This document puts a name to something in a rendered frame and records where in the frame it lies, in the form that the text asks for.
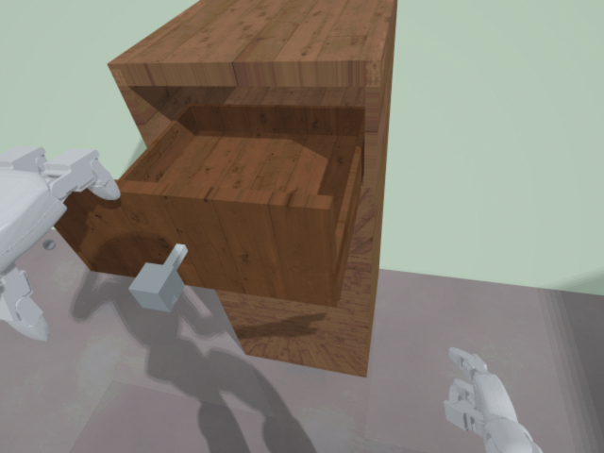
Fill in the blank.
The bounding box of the robot right forearm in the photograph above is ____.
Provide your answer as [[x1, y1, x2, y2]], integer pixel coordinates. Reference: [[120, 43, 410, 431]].
[[483, 419, 543, 453]]

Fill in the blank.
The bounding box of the robot right hand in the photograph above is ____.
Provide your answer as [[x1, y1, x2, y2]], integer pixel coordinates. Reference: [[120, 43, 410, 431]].
[[444, 347, 518, 437]]

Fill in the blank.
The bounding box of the drawer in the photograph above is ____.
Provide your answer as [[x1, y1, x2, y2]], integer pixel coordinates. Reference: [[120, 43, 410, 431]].
[[53, 104, 365, 308]]

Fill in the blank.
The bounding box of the handle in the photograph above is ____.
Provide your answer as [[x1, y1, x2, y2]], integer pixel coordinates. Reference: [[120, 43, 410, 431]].
[[128, 243, 188, 312]]

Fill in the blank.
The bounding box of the robot left hand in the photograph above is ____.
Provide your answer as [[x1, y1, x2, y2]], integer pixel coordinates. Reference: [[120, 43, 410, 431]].
[[0, 145, 121, 342]]

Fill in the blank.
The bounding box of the cabinet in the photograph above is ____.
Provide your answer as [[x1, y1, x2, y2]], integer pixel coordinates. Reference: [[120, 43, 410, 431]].
[[108, 0, 397, 378]]

